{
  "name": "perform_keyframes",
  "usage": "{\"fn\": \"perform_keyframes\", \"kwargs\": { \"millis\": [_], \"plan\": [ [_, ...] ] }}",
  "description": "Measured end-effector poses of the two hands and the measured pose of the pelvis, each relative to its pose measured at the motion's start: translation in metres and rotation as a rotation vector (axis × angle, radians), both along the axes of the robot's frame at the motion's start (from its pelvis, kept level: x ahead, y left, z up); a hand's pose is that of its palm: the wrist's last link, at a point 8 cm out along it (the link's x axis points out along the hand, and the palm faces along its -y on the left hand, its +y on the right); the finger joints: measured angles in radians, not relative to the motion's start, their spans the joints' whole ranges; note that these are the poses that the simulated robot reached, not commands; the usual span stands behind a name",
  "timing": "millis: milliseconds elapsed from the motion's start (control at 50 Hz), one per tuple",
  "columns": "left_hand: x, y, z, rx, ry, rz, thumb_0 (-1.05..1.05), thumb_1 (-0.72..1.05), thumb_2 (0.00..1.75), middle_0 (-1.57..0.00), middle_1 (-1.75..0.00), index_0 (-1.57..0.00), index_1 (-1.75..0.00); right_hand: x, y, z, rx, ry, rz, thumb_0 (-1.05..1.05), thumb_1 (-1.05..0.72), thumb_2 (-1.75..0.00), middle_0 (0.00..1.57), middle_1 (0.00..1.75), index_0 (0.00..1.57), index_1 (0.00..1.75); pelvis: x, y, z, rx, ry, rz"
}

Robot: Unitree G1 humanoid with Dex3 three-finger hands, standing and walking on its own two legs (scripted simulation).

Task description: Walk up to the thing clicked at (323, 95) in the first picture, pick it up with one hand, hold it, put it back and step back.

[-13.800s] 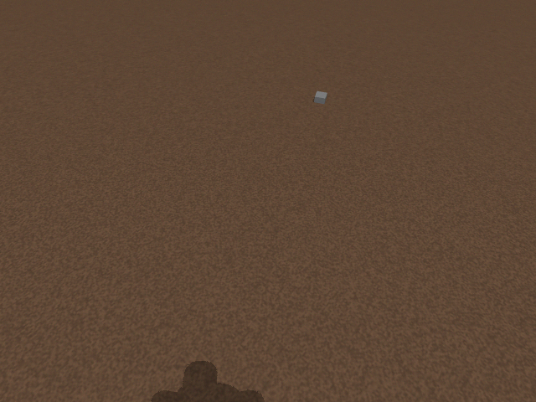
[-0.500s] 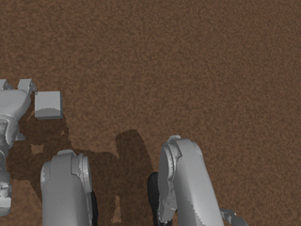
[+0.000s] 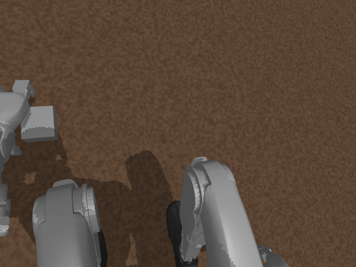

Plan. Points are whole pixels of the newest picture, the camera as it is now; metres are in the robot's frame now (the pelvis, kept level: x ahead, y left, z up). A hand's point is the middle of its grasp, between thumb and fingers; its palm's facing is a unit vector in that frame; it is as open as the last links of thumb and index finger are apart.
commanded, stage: approach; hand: left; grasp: from above
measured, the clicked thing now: (39, 124) +0.49 +0.25 -0.30
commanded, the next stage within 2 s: rest palm in 0.54 s
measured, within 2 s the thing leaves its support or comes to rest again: neither
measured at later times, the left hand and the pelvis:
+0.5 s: hand (12, 128) +0.45 +0.28 -0.20, palm faces -0.58 -0.08 -0.81, open 14.1 cm; pelvis +0.00 +0.00 +0.00, yaw -2 degrees
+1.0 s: hand (21, 125) +0.45 +0.26 -0.19, palm faces -0.54 -0.16 -0.82, open 14.0 cm; pelvis -0.01 +0.00 +0.01, yaw +0 degrees
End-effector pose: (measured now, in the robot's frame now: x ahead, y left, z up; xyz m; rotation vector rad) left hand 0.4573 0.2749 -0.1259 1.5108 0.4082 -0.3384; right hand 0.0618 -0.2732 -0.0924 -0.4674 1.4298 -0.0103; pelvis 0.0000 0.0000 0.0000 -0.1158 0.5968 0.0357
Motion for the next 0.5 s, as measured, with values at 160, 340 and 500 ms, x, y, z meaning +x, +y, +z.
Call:
{"fn": "perform_keyframes", "kwargs": {
  "millis": [160,340,500],
  "plan": [
    [0.045,-0.035,-0.005,-0.013,-0.058,-0.034,0.00,-0.52,0.99,-0.08,-1.02,-0.09,-1.00,-0.024,-0.002,0.007,-0.039,0.027,-0.027,0.00,-0.91,-0.89,0.20,0.29,0.20,0.30,0.001,0.001,-0.007,-0.019,0.002,-0.013],
    [0.056,-0.023,0.003,0.061,-0.013,0.061,0.00,-0.52,0.99,-0.07,-1.01,-0.09,-0.99,-0.054,0.008,0.005,0.010,0.095,-0.110,0.00,-0.91,-0.89,0.20,0.29,0.20,0.30,0.004,0.002,-0.003,-0.019,0.013,-0.022],
    [0.009,0.007,-0.017,0.014,0.154,0.104,0.00,-0.50,0.97,-0.07,-1.02,-0.09,-1.00,-0.050,0.013,0.003,0.042,0.120,-0.073,0.00,-0.91,-0.89,0.20,0.29,0.21,0.30,-0.002,0.002,0.001,-0.021,-0.010,-0.015]
  ]
}}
